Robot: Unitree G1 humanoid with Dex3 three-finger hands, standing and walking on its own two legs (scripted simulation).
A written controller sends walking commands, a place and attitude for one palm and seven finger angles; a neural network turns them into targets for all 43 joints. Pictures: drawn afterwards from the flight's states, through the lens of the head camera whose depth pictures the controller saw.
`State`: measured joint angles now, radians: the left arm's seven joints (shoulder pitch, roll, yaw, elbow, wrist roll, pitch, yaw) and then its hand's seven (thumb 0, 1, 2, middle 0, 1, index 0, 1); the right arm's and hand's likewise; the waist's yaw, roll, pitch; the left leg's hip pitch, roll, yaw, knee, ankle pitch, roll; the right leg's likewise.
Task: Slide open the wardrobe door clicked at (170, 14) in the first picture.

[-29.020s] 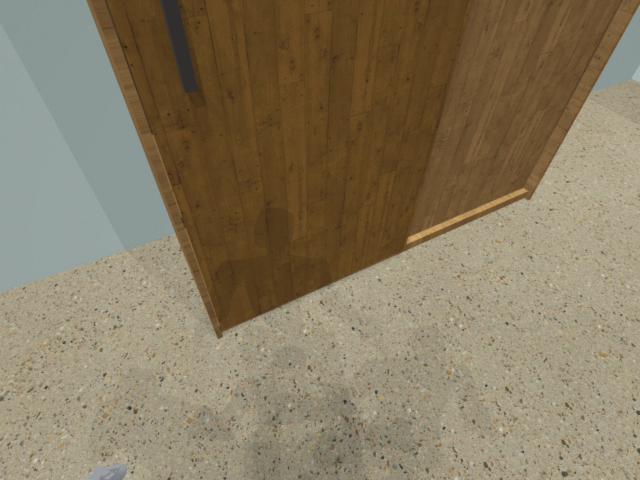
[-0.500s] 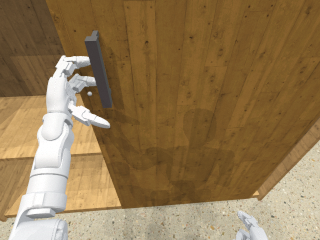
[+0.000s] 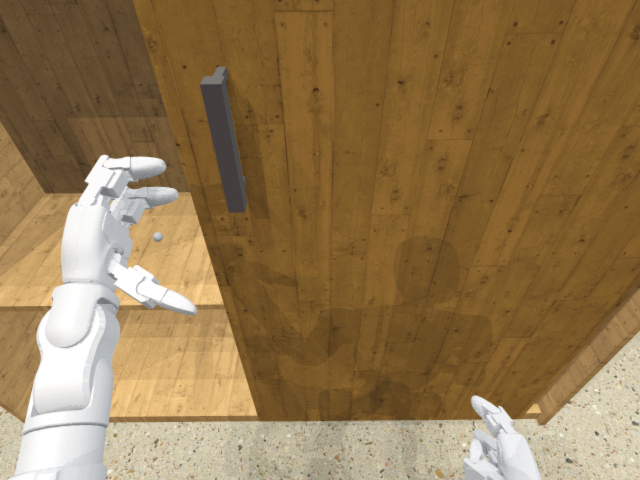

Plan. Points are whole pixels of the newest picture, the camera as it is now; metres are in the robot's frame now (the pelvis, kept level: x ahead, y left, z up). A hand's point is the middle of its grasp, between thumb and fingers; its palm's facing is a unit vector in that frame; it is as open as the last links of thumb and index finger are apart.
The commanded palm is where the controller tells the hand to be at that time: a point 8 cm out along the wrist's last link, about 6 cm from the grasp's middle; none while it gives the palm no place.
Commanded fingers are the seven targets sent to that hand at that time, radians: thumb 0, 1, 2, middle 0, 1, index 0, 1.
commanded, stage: slip the hand off the handle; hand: left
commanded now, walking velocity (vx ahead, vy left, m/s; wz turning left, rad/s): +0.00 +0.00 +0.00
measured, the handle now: (229, 143) +0.44 +0.16 +0.23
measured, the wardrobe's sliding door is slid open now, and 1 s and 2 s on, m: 0.68 0.68 0.68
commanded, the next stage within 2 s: draw the hand back to the body in 0.18 s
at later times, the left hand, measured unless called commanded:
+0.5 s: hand (141, 275) +0.25 +0.20 +0.20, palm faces +0.14 -0.99 -0.07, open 14.7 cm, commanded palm +0.21 +0.25 +0.19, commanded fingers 0.00 -0.55 0.20 -0.25 -1.15 -0.25 -1.15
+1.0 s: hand (83, 321) +0.20 +0.24 +0.19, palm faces +0.43 -0.86 -0.27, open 13.6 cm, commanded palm +0.16 +0.27 +0.19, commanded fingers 0.00 0.03 0.48 -0.23 -0.81 -0.23 -0.81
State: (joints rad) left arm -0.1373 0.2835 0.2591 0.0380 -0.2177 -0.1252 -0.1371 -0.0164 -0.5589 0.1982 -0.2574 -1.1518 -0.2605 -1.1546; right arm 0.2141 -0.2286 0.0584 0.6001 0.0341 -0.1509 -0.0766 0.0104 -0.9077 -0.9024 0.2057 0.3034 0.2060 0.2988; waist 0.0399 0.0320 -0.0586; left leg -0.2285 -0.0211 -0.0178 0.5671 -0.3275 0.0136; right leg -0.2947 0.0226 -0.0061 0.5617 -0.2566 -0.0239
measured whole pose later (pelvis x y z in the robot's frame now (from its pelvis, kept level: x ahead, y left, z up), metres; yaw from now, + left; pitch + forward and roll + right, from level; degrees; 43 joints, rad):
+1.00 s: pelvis -0.01 -0.01 +0.01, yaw +2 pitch -5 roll +0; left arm 0.27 0.33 0.30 -0.37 -0.13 0.03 0.06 -0.01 -0.30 0.32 -0.24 -1.00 -0.25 -1.00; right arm 0.19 -0.24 0.05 0.64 0.00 -0.18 -0.08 0.01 -0.91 -0.90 0.21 0.30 0.21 0.30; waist 0.07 0.05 0.00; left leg -0.14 -0.01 -0.06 0.51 -0.29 0.00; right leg -0.18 0.03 -0.05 0.49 -0.22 -0.04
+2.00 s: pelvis +0.01 +0.01 +0.01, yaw +1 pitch -5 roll -1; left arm 0.44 0.34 0.33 -0.40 -0.07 -0.06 0.09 0.01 0.88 0.90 -0.21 -0.30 -0.21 -0.31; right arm 0.20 -0.21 0.03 0.66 -0.01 -0.12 -0.07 0.01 -0.91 -0.90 0.21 0.30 0.21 0.30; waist 0.08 0.06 -0.01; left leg -0.06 -0.04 -0.04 0.43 -0.28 0.03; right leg -0.11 0.00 -0.02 0.41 -0.22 0.00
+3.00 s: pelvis -0.10 +0.03 -0.01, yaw +3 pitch +2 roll -3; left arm 0.46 0.41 0.46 -0.47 -0.01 -0.29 0.14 0.01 0.89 0.90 -0.21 -0.30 -0.21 -0.31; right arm 0.20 -0.20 -0.01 0.61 -0.01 -0.11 -0.06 0.01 -0.91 -0.90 0.21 0.30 0.21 0.30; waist 0.01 -0.01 0.02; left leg -0.49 -0.02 -0.02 0.63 -0.17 0.05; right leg -0.35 0.05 0.05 0.59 -0.27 0.03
